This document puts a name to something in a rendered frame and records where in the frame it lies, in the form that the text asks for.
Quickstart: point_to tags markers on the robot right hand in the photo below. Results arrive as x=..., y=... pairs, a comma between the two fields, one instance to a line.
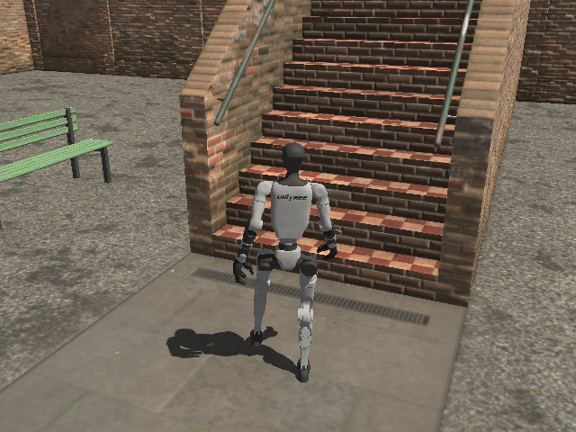
x=333, y=251

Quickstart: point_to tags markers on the robot right forearm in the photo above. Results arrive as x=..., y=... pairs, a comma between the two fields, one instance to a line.
x=330, y=236

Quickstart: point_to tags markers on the robot right foot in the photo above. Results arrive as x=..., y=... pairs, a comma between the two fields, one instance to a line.
x=303, y=374

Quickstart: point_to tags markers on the robot left forearm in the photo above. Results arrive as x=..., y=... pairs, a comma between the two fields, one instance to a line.
x=246, y=243

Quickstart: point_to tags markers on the robot left hand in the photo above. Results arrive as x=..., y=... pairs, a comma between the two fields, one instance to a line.
x=238, y=273

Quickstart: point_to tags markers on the left robot shin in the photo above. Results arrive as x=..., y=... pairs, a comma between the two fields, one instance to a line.
x=259, y=308

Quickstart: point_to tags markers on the robot right upper arm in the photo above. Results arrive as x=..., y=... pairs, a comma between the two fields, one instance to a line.
x=319, y=191

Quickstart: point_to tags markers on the robot left upper arm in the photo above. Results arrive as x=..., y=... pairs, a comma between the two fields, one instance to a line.
x=258, y=205

